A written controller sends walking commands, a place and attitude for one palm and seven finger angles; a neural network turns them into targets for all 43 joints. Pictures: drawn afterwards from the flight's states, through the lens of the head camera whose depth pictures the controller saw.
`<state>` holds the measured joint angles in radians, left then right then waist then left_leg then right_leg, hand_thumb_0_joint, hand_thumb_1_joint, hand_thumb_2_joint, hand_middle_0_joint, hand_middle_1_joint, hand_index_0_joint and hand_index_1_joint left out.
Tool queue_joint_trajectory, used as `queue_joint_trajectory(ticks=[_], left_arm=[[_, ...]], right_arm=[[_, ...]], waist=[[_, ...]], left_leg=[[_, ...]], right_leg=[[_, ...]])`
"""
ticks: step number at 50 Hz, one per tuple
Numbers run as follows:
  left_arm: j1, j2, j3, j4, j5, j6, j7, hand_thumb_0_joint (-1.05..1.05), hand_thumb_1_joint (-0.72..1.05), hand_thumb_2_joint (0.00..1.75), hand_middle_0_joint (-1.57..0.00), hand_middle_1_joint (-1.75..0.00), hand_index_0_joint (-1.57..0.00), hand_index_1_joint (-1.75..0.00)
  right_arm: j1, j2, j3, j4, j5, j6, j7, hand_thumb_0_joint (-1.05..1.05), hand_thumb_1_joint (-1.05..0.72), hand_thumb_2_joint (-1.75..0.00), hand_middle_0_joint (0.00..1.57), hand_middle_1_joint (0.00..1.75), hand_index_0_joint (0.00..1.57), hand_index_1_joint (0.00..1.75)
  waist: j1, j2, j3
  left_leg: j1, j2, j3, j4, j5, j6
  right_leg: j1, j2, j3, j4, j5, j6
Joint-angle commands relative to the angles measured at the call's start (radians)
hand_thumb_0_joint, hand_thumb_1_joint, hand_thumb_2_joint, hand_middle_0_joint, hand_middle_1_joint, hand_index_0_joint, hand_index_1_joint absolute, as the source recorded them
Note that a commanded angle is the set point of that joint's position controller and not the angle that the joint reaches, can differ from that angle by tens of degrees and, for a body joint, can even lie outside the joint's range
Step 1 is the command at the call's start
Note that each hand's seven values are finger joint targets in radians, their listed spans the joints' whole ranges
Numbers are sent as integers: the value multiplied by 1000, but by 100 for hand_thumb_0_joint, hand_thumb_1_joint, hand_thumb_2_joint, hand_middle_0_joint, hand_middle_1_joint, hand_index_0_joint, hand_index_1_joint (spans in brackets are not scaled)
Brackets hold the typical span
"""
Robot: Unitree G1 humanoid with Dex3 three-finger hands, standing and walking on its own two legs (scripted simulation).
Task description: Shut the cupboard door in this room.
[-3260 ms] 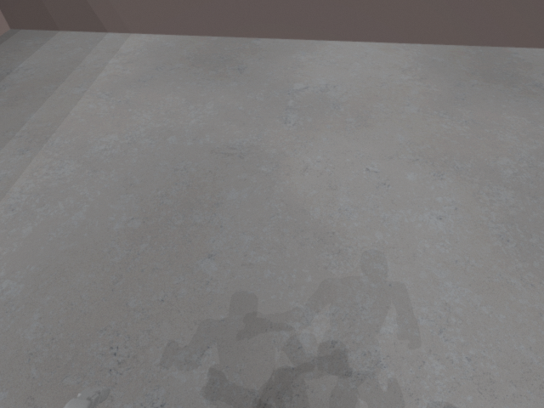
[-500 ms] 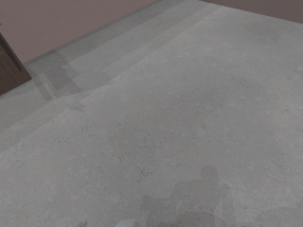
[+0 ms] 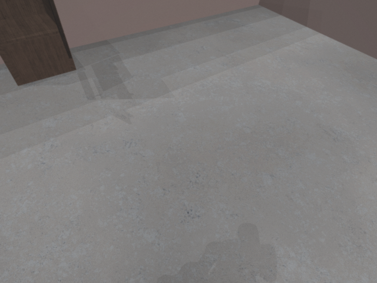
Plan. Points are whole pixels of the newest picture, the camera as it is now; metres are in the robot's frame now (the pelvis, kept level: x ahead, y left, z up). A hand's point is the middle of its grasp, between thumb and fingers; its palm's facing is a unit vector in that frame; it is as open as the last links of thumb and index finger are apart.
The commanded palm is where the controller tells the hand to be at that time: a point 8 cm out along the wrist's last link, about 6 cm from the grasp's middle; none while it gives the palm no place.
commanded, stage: turn or walk to find it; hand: left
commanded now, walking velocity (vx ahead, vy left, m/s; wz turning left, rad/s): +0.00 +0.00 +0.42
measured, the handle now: out of the picture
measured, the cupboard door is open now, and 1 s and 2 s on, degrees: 81 81 81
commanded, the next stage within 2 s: none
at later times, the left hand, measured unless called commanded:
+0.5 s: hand out of the picture -0.03 +0.17 -0.17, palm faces +0.22 -0.95 -0.23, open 7.4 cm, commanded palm none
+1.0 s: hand out of the picture -0.08 +0.24 -0.16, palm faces +0.41 -0.88 -0.25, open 7.4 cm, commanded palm none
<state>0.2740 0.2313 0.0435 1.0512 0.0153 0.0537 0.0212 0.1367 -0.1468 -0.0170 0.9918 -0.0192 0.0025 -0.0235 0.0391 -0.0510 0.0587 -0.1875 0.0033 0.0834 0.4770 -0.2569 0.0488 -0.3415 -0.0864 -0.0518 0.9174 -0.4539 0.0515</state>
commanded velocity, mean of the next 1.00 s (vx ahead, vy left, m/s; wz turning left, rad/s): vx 0.00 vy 0.00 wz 0.42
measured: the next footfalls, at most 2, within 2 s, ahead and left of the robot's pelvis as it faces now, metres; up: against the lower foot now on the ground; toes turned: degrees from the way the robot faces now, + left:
right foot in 0.24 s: +0.01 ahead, -0.14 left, +0.00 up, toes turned -1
left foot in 0.64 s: -0.06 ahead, +0.12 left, +0.00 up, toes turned +21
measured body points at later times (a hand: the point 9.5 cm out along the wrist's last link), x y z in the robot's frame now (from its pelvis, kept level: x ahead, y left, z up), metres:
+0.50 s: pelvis -0.05 -0.03 +0.00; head -0.03 -0.03 +0.45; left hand -0.04 +0.22 -0.15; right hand +0.01 -0.28 -0.16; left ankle -0.09 +0.11 -0.68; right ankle -0.03 -0.13 -0.74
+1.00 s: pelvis -0.09 +0.01 +0.00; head -0.06 +0.02 +0.45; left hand -0.10 +0.28 -0.14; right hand +0.06 -0.19 -0.14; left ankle -0.09 +0.11 -0.74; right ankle -0.05 -0.13 -0.69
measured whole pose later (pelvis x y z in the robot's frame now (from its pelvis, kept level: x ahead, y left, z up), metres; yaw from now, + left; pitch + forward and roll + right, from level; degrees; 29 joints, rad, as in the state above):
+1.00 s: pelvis -0.09 +0.01 +0.00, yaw +23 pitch +0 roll +0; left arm 0.15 0.23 0.07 0.95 0.01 0.06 0.02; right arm 0.21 -0.18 -0.05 0.96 -0.03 0.03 -0.01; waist -0.02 0.00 0.05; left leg -0.26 -0.04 -0.02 0.45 -0.18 0.04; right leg -0.38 -0.06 -0.02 0.89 -0.44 0.07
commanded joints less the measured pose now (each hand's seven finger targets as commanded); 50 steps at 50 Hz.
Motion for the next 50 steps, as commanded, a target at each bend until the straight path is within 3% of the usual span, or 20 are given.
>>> queue_joint_trajectory(ticks=[1,7,10,11,12,13,14,15,18,26,29,30,31,32,33,35,37,39,47,50], left_arm=[[-11,27,1,-60,-3,-20,4,0,90,90,-20,-30,-20,-30],[-1,28,13,-74,-2,-24,10,0,90,90,-20,-30,-20,-30],[60,33,20,-68,-1,-37,14,0,90,90,-20,-30,-20,-30],[68,68,27,-73,6,-47,18,0,90,90,-20,-30,-20,-30],[64,142,41,-79,16,-52,25,0,90,90,-20,-30,-20,-30],[69,183,49,-104,16,-51,22,0,90,90,-20,-30,-20,-30],[34,159,47,-115,12,-51,25,0,90,90,-20,-30,-20,-30],[-21,136,49,-130,10,-52,26,0,90,90,-20,-30,-20,-30],[-84,100,34,-157,10,-59,21,0,90,90,-20,-30,-20,-30],[25,165,55,-125,20,-55,17,0,90,90,-20,-30,-20,-30],[-3,176,59,-123,14,-49,14,0,90,90,-20,-30,-20,-30],[-19,167,56,-127,6,-44,11,0,90,90,-20,-30,-20,-30],[-8,127,52,-140,-3,-36,8,0,90,90,-20,-30,-20,-30],[-27,56,34,-179,-6,-30,3,0,90,90,-20,-30,-20,-30],[-88,67,29,-195,2,-19,9,0,90,90,-20,-30,-20,-30],[-122,65,40,-172,5,-8,5,0,90,90,-20,-30,-20,-30],[-88,76,42,-149,5,-13,-7,0,90,90,-20,-30,-20,-30],[-65,71,40,-134,5,-16,-9,0,90,90,-20,-30,-20,-30],[-131,57,33,-181,-2,-19,0,0,90,90,-20,-30,-20,-30],[-103,46,28,-186,-7,-24,4,0,90,90,-20,-30,-20,-30]], right_arm=[[86,-199,-48,-9,4,-4,-12,0,-90,-90,20,30,20,30],[63,-211,-67,-18,-2,10,0,0,-90,-90,20,30,20,30],[35,-199,-70,-34,4,15,7,0,-90,-90,20,30,20,30],[41,-171,-69,-40,10,15,12,0,-90,-90,20,30,20,30],[48,-116,-61,-57,16,17,19,0,-90,-90,20,30,20,30],[-2,-128,-66,-89,7,25,19,0,-90,-90,20,30,20,30],[-3,-155,-80,-74,-1,42,23,0,-90,-90,20,30,20,30],[21,-156,-85,-58,-4,53,26,0,-90,-90,20,30,20,30],[96,-133,-82,-21,-3,55,37,0,-90,-90,20,30,20,30],[14,-107,-61,-61,7,40,36,0,-90,-90,20,30,20,30],[93,-115,-60,-49,9,27,31,0,-90,-90,20,30,20,30],[134,-132,-62,-36,8,22,32,0,-90,-90,20,30,20,30],[174,-195,-74,-31,4,10,31,0,-90,-90,20,30,20,30],[208,-286,-94,-39,0,6,26,0,-90,-90,20,30,20,30],[240,-317,-102,-27,-4,14,19,0,-90,-90,20,30,20,30],[148,-267,-87,-42,-7,10,4,0,-90,-90,20,30,20,30],[70,-229,-69,-68,-5,6,1,0,-90,-90,20,30,20,30],[75,-227,-70,-75,-2,-1,-1,0,-90,-90,20,30,20,30],[136,-240,-83,-71,-6,9,2,0,-90,-90,20,30,20,30],[102,-246,-87,-85,-10,17,7,0,-90,-90,20,30,20,30]], waist=[[-56,167,-56],[-46,187,-45],[-7,149,-65],[-5,53,-75],[-6,-151,-69],[25,-223,-36],[10,-159,-29],[-16,-172,12],[-60,-79,20],[10,-141,-40],[-30,-132,-90],[-56,-70,-111],[-73,112,-141],[-87,402,-114],[-118,312,-114],[-85,306,-43],[-49,244,-28],[-47,185,-57],[-86,183,-109],[-68,202,-104]], left_leg=[[92,258,-220,-160,522,120],[2,237,-307,-165,336,115],[-110,179,-296,-95,207,64],[-178,120,-245,-15,135,18],[-317,6,-127,137,-52,-39],[-339,-37,-85,346,-264,-61],[-328,-11,-134,513,-259,-60],[-344,7,-147,605,-222,-62],[-345,25,-103,698,-126,-86],[-247,36,-7,344,-216,-105],[-106,25,27,130,-87,-96],[-8,24,19,11,41,-88],[105,129,-129,-88,195,-50],[169,359,-430,-143,495,54],[86,420,-443,-155,492,135],[-16,320,-378,-193,258,114],[-40,260,-307,-190,243,90],[19,224,-279,-178,323,89],[109,233,-381,-148,377,136],[31,221,-405,-134,361,130]], right_leg=[[-27,-6,9,-97,-3,13],[46,23,-6,-234,42,2],[205,17,-10,-475,220,-4],[274,-53,57,-565,252,-22],[327,-234,241,-632,253,-91],[222,-374,343,-688,295,-200],[146,-354,290,-697,254,-222],[88,-315,240,-712,200,-208],[100,-228,71,-647,302,-160],[219,-278,18,-535,556,-195],[194,-266,-35,-431,578,-145],[147,-238,-79,-363,516,-99],[33,-168,-126,-207,344,-41],[-205,-42,-135,-2,-131,31],[-180,-30,-36,135,-198,14],[-202,-45,23,209,-73,7],[-186,-38,31,221,35,12],[-184,-20,25,196,68,23],[-140,18,38,-24,-1,29],[-36,39,31,-163,7,16]])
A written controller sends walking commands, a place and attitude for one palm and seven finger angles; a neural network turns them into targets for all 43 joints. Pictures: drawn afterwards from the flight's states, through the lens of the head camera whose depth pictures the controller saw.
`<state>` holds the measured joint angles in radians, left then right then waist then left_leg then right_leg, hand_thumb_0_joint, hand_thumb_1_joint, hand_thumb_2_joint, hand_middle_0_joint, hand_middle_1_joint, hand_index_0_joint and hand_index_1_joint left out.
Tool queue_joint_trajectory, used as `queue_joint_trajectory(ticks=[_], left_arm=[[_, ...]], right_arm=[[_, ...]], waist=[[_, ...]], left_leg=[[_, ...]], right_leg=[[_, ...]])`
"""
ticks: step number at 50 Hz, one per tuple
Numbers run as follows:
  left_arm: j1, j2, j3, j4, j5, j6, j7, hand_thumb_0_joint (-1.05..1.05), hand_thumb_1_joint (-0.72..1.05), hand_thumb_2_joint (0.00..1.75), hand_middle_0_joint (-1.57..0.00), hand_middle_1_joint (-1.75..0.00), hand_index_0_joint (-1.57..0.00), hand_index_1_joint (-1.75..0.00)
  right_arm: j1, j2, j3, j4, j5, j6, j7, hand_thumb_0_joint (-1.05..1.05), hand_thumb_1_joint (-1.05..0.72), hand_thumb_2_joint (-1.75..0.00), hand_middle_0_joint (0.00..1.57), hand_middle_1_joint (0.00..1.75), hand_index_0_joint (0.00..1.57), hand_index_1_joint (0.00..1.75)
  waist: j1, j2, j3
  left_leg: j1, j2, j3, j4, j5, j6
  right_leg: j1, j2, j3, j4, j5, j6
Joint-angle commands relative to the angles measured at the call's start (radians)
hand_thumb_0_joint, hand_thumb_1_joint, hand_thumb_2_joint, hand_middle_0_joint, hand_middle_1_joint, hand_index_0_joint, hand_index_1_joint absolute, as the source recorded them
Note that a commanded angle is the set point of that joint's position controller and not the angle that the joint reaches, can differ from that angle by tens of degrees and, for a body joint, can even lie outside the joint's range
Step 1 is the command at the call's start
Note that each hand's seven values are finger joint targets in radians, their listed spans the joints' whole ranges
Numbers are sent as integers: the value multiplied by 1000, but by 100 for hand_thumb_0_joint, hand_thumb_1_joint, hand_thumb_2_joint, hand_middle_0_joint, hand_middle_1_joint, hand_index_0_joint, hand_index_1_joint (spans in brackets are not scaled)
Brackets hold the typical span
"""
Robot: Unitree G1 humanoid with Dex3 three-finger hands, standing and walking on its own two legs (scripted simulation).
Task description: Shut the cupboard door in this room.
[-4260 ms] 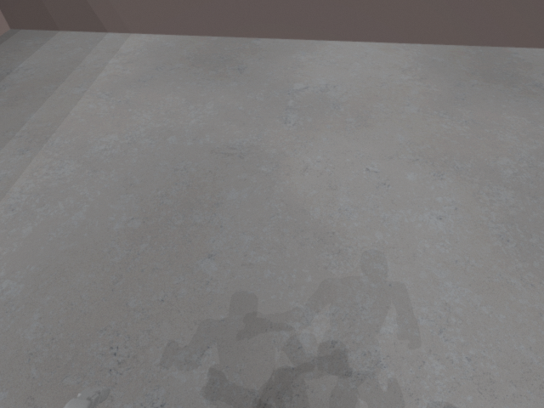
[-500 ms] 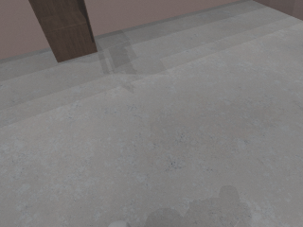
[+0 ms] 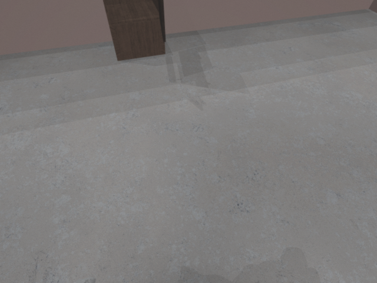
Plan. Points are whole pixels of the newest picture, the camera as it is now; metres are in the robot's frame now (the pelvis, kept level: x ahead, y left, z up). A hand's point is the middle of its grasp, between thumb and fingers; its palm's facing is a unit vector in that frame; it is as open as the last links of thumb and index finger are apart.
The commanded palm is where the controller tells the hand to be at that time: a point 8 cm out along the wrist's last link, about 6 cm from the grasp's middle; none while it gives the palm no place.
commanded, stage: turn or walk to find it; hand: left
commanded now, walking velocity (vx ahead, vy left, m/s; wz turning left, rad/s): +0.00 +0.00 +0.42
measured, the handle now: out of the picture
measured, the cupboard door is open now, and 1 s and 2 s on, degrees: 81 81 81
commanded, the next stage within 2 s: stand and wait in 1.86 s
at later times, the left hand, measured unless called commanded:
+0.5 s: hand out of the picture -0.04 +0.18 -0.17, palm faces +0.28 -0.93 -0.23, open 7.4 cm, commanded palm none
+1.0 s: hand out of the picture -0.05 +0.23 -0.16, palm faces +0.43 -0.87 -0.25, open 7.4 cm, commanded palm none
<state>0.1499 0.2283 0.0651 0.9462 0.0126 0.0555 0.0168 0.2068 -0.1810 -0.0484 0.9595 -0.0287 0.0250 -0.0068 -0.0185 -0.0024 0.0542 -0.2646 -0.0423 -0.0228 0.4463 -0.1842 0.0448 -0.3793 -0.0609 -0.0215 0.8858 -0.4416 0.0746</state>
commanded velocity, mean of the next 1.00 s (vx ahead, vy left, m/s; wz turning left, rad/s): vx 0.00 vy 0.00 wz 0.42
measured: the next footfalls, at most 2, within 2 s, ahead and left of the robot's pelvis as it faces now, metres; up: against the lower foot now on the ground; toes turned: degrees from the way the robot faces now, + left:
right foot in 0.12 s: +0.02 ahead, -0.14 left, +0.00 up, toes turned +0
left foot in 0.56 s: -0.04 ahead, +0.12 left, +0.00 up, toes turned +21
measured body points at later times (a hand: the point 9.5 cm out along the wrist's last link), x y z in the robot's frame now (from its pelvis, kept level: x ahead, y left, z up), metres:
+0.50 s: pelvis -0.03 -0.02 -0.01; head +0.00 -0.01 +0.44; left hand -0.06 +0.22 -0.15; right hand +0.08 -0.27 -0.15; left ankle -0.08 +0.11 -0.71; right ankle -0.01 -0.14 -0.74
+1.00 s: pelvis -0.06 +0.00 +0.00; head -0.04 +0.02 +0.45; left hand -0.07 +0.28 -0.14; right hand +0.09 -0.20 -0.15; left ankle -0.08 +0.10 -0.74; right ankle -0.02 -0.13 -0.70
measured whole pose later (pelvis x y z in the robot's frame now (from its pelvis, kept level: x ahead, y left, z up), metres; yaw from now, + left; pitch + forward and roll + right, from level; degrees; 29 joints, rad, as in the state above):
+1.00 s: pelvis -0.06 +0.00 +0.00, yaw +25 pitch +0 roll +0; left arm 0.14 0.23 0.06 0.93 0.01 0.05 0.02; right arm 0.22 -0.19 -0.05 0.96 -0.03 0.03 0.00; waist -0.03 0.00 0.05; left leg -0.25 -0.06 -0.05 0.45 -0.20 0.04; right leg -0.36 -0.06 -0.02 0.84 -0.44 0.07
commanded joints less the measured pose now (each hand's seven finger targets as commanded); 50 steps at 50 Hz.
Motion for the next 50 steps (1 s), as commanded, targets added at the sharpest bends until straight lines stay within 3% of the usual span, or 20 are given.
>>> queue_joint_trajectory(ticks=[1,4,5,6,7,8,10,12,18,23,26,27,28,29,30,31,35,40,47,50], left_arm=[[33,51,8,-78,-6,-28,10,0,90,90,-20,-30,-20,-30],[124,76,14,-61,-6,-43,15,0,90,90,-20,-30,-20,-30],[143,132,25,-62,5,-52,20,0,90,90,-20,-30,-20,-30],[145,218,42,-74,19,-57,24,0,90,90,-20,-30,-20,-30],[123,229,39,-93,9,-50,25,0,90,90,-20,-30,-20,-30],[57,183,36,-105,8,-53,29,0,90,90,-20,-30,-20,-30],[-14,135,18,-117,5,-57,22,0,90,90,-20,-30,-20,-30],[3,107,10,-109,4,-65,20,0,90,90,-20,-30,-20,-30],[108,143,17,-69,14,-64,20,0,90,90,-20,-30,-20,-30],[152,188,34,-44,22,-59,17,0,90,90,-20,-30,-20,-30],[134,193,34,-34,15,-52,13,0,90,90,-20,-30,-20,-30],[121,178,33,-34,6,-47,12,0,90,90,-20,-30,-20,-30],[143,130,27,-57,-3,-39,8,0,90,90,-20,-30,-20,-30],[107,66,5,-93,-2,-34,6,0,90,90,-20,-30,-20,-30],[63,93,5,-95,5,-23,12,0,90,90,-20,-30,-20,-30],[34,81,8,-78,8,-15,14,0,90,90,-20,-30,-20,-30],[70,93,15,-39,5,-21,-4,0,90,90,-20,-30,-20,-30],[60,90,14,-48,4,-18,-1,0,90,90,-20,-30,-20,-30],[-17,70,8,-95,0,-24,5,0,90,90,-20,-30,-20,-30],[30,63,7,-93,-7,-30,9,0,90,90,-20,-30,-20,-30]], right_arm=[[30,-210,-57,-55,-1,-4,-7,0,-90,-90,20,30,20,30],[-5,-196,-58,-68,10,-1,1,0,-90,-90,20,30,20,30],[4,-150,-53,-76,19,1,6,0,-90,-90,20,30,20,30],[1,-93,-43,-106,19,1,9,0,-90,-90,20,30,20,30],[-18,-152,-60,-109,8,12,7,0,-90,-90,20,30,20,30],[-18,-156,-64,-93,3,26,12,0,-90,-90,20,30,20,30],[18,-144,-64,-49,2,35,22,0,-90,-90,20,30,20,30],[43,-130,-61,-32,5,37,27,0,-90,-90,20,30,20,30],[-38,-120,-49,-47,8,40,25,0,-90,-90,20,30,20,30],[-82,-103,-29,-62,19,19,22,0,-90,-90,20,30,20,30],[-13,-112,-26,-44,20,6,17,0,-90,-90,20,30,20,30],[33,-137,-31,-35,20,-2,19,0,-90,-90,20,30,20,30],[68,-225,-48,-36,12,-16,16,0,-90,-90,20,30,20,30],[114,-303,-67,-30,13,-14,7,0,-90,-90,20,30,20,30],[131,-306,-66,-15,9,-6,3,0,-90,-90,20,30,20,30],[100,-263,-57,-11,7,-12,-9,0,-90,-90,20,30,20,30],[-17,-213,-34,-54,11,-19,-15,0,-90,-90,20,30,20,30],[21,-209,-38,-52,13,-20,-13,0,-90,-90,20,30,20,30],[56,-213,-50,-53,2,-10,-10,0,-90,-90,20,30,20,30],[26,-215,-52,-64,0,-5,-7,0,-90,-90,20,30,20,30]], waist=[[-7,156,-100],[44,103,-124],[51,-49,-129],[59,-311,-96],[64,-244,-82],[32,-200,-45],[-8,-141,15],[-16,-126,16],[37,-158,11],[69,-198,-55],[29,-179,-98],[0,-110,-126],[-15,121,-168],[-37,335,-149],[-52,218,-146],[-44,258,-115],[10,147,-66],[-1,128,-77],[-27,144,-75],[0,158,-97]], left_leg=[[78,251,-310,-96,284,126],[-52,184,-274,-13,174,59],[-193,103,-197,105,-5,-1],[-353,-36,-31,331,-305,-70],[-305,-6,-52,528,-383,-71],[-302,20,-84,636,-326,-66],[-298,39,-48,750,-216,-80],[-300,48,-24,773,-161,-94],[-271,77,23,617,-211,-119],[-156,72,87,340,-283,-105],[-5,50,120,116,-134,-88],[107,72,93,-27,5,-77],[258,246,-134,-98,227,-11],[300,438,-354,-102,605,103],[232,460,-290,-81,563,163],[192,390,-259,-104,523,136],[150,274,-153,-109,423,98],[175,262,-183,-130,362,110],[148,269,-310,-114,321,140],[78,248,-330,-87,322,130]], right_leg=[[49,27,-5,-187,19,-12],[264,17,-13,-477,227,-21],[384,-116,113,-582,201,-59],[396,-360,371,-639,235,-167],[239,-440,367,-651,271,-236],[168,-372,284,-664,201,-234],[128,-263,152,-632,238,-188],[145,-225,65,-605,334,-168],[215,-270,34,-589,385,-201],[290,-302,2,-487,606,-222],[254,-275,-61,-388,618,-161],[199,-252,-100,-289,553,-115],[16,-152,-158,-108,282,-44],[-181,-54,-130,65,-207,8],[-139,-63,-48,171,-209,-13],[-159,-72,-9,200,-143,-11],[-153,-52,-5,246,37,2],[-140,-38,0,163,61,19],[-71,0,8,-39,-11,3],[50,26,2,-189,23,-13]])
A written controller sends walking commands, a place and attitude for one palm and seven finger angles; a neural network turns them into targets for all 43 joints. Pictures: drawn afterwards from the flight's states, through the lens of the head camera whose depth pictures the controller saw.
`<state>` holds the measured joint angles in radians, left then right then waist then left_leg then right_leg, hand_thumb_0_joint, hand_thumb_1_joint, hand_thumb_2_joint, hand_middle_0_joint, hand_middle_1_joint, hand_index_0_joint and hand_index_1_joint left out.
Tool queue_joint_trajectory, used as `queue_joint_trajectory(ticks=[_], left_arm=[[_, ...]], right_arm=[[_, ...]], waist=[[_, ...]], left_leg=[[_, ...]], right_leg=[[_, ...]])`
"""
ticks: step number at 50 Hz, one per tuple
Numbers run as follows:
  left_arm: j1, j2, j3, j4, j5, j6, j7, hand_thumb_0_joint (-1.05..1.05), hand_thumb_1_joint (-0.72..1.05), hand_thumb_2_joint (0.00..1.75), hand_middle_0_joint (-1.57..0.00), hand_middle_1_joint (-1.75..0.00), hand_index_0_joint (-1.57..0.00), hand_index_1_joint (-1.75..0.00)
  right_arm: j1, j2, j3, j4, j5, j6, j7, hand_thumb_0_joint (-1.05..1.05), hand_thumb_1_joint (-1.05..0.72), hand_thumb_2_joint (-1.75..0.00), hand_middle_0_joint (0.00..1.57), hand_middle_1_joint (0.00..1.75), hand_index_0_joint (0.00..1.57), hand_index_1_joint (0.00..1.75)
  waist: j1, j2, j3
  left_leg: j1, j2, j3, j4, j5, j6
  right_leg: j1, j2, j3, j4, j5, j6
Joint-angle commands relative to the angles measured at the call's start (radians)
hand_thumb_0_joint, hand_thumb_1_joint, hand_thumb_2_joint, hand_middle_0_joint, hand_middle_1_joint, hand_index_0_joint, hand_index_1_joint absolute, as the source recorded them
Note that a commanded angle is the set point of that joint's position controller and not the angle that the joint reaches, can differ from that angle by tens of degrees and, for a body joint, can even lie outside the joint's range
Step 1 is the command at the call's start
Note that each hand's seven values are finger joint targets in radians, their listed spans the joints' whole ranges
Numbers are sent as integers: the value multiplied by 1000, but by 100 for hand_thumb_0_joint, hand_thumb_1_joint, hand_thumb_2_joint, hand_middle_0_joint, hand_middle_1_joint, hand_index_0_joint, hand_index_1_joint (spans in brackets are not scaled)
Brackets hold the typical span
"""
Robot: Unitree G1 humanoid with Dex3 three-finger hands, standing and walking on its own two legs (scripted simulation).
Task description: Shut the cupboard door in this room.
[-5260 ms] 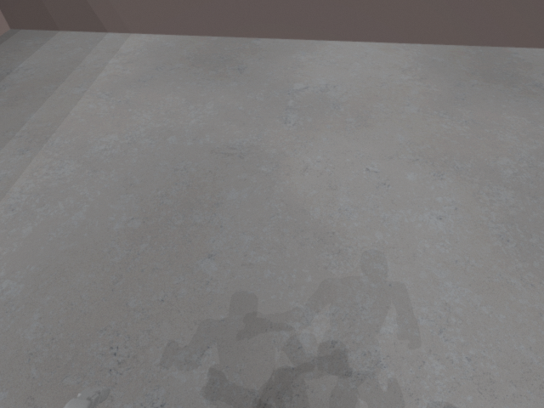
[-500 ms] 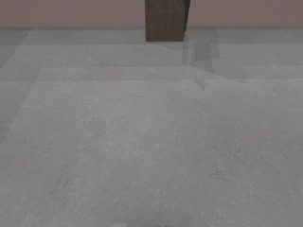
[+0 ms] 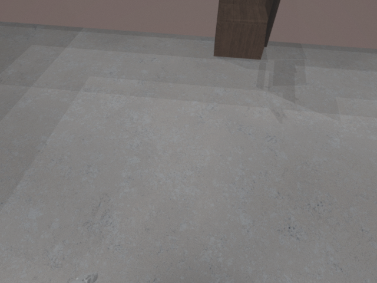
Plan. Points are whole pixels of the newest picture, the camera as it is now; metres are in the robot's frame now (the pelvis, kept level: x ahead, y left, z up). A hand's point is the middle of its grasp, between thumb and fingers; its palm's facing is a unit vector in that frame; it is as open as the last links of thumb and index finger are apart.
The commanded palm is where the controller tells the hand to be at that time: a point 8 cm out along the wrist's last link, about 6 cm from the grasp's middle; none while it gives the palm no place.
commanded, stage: turn or walk to find it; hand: left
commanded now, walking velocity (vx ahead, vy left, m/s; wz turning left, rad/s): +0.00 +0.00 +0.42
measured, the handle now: out of the picture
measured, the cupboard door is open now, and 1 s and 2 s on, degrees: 81 81 81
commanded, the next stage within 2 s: stand and wait in 0.86 s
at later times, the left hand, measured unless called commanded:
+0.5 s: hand out of the picture -0.04 +0.17 -0.17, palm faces +0.28 -0.93 -0.24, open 7.4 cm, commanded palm none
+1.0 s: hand out of the picture -0.03 +0.22 -0.16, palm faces +0.41 -0.87 -0.27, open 7.4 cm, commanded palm none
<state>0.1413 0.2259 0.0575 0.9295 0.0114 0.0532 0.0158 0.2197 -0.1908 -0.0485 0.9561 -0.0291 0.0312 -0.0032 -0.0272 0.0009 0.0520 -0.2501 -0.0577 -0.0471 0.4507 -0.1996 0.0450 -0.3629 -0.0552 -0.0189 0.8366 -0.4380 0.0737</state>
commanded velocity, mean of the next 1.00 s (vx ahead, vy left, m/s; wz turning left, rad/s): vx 0.00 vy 0.00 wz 0.35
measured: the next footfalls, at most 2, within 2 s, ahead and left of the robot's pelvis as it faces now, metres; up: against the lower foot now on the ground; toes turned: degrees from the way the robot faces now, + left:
right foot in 0.10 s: +0.03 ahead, -0.13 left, +0.00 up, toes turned +0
left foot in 0.58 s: -0.03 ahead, +0.12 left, +0.00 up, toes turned +21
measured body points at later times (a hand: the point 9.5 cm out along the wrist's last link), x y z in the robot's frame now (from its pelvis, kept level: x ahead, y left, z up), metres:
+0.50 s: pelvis -0.02 -0.02 +0.00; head +0.01 -0.02 +0.44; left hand -0.05 +0.22 -0.15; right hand +0.09 -0.27 -0.16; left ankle -0.07 +0.12 -0.70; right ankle -0.01 -0.13 -0.74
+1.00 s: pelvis -0.04 -0.01 +0.00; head -0.01 -0.01 +0.45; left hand -0.05 +0.27 -0.14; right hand +0.12 -0.20 -0.16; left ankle -0.06 +0.11 -0.74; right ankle +0.00 -0.13 -0.72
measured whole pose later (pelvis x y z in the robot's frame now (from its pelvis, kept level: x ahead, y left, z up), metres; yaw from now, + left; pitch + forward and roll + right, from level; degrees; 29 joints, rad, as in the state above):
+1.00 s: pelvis -0.04 -0.01 +0.00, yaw +24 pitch +0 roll +1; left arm 0.15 0.22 0.05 0.93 0.01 0.04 0.02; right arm 0.19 -0.20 -0.05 0.96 -0.03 0.03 0.00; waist -0.01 0.01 0.06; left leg -0.26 -0.04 -0.04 0.48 -0.22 0.02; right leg -0.32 -0.05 -0.04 0.72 -0.40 0.06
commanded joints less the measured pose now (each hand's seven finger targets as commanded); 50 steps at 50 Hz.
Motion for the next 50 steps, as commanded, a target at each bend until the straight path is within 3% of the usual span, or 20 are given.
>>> queue_joint_trajectory(ticks=[1,3,4,5,6,7,9,11,18,22,25,27,28,29,30,32,35,44,48,50], left_arm=[[64,68,15,-70,-7,-32,11,0,90,90,-20,-30,-20,-30],[123,94,22,-59,-5,-47,15,0,90,90,-20,-30,-20,-30],[143,159,34,-57,7,-57,22,0,90,90,-20,-30,-20,-30],[146,231,47,-67,16,-59,25,0,90,90,-20,-30,-20,-30],[134,223,40,-80,8,-54,25,0,90,90,-20,-30,-20,-30],[68,181,42,-89,5,-56,31,0,90,90,-20,-30,-20,-30],[-11,133,21,-106,3,-57,22,0,90,90,-20,-30,-20,-30],[7,113,13,-98,2,-65,18,0,90,90,-20,-30,-20,-30],[117,140,24,-52,14,-64,20,0,90,90,-20,-30,-20,-30],[161,172,34,-24,21,-59,17,0,90,90,-20,-30,-20,-30],[163,189,41,-15,19,-54,15,0,90,90,-20,-30,-20,-30],[133,182,40,-12,7,-47,13,0,90,90,-20,-30,-20,-30],[148,145,35,-28,0,-40,11,0,90,90,-20,-30,-20,-30],[135,76,15,-64,-5,-34,7,0,90,90,-20,-30,-20,-30],[85,91,11,-73,5,-22,13,0,90,90,-20,-30,-20,-30],[52,92,18,-54,8,-14,8,0,90,90,-20,-30,-20,-30],[86,98,21,-25,7,-19,-3,0,90,90,-20,-30,-20,-30],[25,70,13,-67,3,-20,2,0,90,90,-20,-30,-20,-30],[78,52,3,-49,-2,-34,7,0,90,90,-20,-30,-20,-30],[144,59,0,-17,-1,-48,10,0,90,90,-20,-30,-20,-30]], right_arm=[[6,-203,-54,-62,2,-11,-9,0,-90,-90,20,30,20,30],[-4,-181,-54,-67,12,-11,-4,0,-90,-90,20,30,20,30],[16,-129,-46,-74,22,-12,2,0,-90,-90,20,30,20,30],[2,-95,-40,-103,19,-12,2,0,-90,-90,20,30,20,30],[-13,-144,-57,-98,9,0,1,0,-90,-90,20,30,20,30],[-3,-152,-62,-84,6,17,5,0,-90,-90,20,30,20,30],[31,-133,-62,-37,3,28,16,0,-90,-90,20,30,20,30],[64,-117,-56,-21,5,30,21,0,-90,-90,20,30,20,30],[-28,-110,-46,-37,8,32,19,0,-90,-90,20,30,20,30],[-91,-93,-28,-53,18,18,19,0,-90,-90,20,30,20,30],[-58,-93,-22,-48,22,3,14,0,-90,-90,20,30,20,30],[7,-121,-28,-32,19,-6,14,0,-90,-90,20,30,20,30],[51,-191,-41,-29,14,-18,13,0,-90,-90,20,30,20,30],[88,-282,-62,-29,10,-20,6,0,-90,-90,20,30,20,30],[114,-300,-66,-14,10,-10,2,0,-90,-90,20,30,20,30],[31,-236,-50,-27,8,-15,-15,0,-90,-90,20,30,20,30],[-51,-204,-33,-58,9,-21,-17,0,-90,-90,20,30,20,30],[0,-210,-46,-60,3,-16,-11,0,-90,-90,20,30,20,30],[-10,-193,-44,-52,2,-16,-11,0,-90,-90,20,30,20,30],[-26,-176,-39,-43,11,-18,-10,0,-90,-90,20,30,20,30]], waist=[[21,147,-108],[54,75,-136],[59,-92,-159],[71,-297,-116],[72,-194,-99],[41,-214,-64],[-4,-132,19],[-8,-131,11],[43,-168,10],[75,-196,-32],[63,-205,-93],[16,-132,-108],[-7,61,-156],[-23,319,-132],[-45,238,-136],[-16,247,-81],[19,168,-58],[-9,144,-70],[16,149,-108],[53,122,-137]], left_leg=[[42,245,-302,-65,339,115],[-68,178,-262,9,220,46],[-226,94,-167,141,12,-15],[-361,-28,-12,358,-331,-73],[-319,10,-44,541,-371,-69],[-315,33,-69,634,-325,-68],[-314,56,-33,746,-203,-82],[-319,61,-6,770,-140,-99],[-297,99,40,607,-192,-125],[-207,93,98,379,-254,-116],[-102,69,137,201,-197,-98],[75,82,130,-7,21,-83],[221,206,-31,-78,212,-35],[290,438,-321,-101,567,89],[211,480,-284,-99,531,158],[146,380,-229,-122,371,132],[114,299,-138,-119,372,106],[113,291,-220,-120,302,131],[85,264,-230,-78,345,116],[25,221,-189,-16,270,66]], right_leg=[[89,29,-7,-224,76,-15],[276,-3,4,-462,246,-24],[421,-173,163,-540,240,-74],[404,-395,380,-565,355,-190],[260,-433,341,-571,357,-248],[185,-384,291,-599,264,-245],[124,-270,148,-581,248,-193],[151,-229,56,-561,319,-173],[227,-278,20,-536,416,-205],[279,-295,-8,-457,606,-219],[303,-291,-37,-371,710,-195],[198,-263,-105,-264,582,-124],[55,-188,-156,-102,366,-63],[-184,-67,-164,89,-180,6],[-149,-66,-69,213,-230,-12],[-189,-83,-15,277,-100,-10],[-159,-63,-11,275,11,-1],[-87,-19,-11,43,-14,7],[54,19,-32,-169,45,-12],[206,12,-40,-385,222,-17]])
